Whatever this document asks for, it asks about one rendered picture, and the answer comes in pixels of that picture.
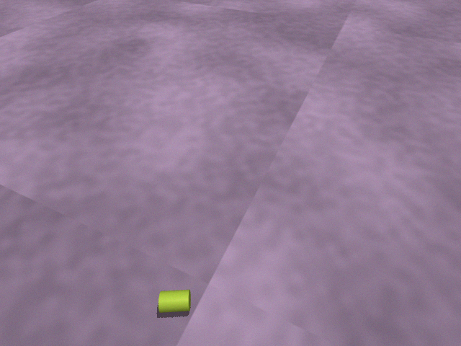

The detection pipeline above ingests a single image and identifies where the can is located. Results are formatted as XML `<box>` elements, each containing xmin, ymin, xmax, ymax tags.
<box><xmin>158</xmin><ymin>290</ymin><xmax>191</xmax><ymax>313</ymax></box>

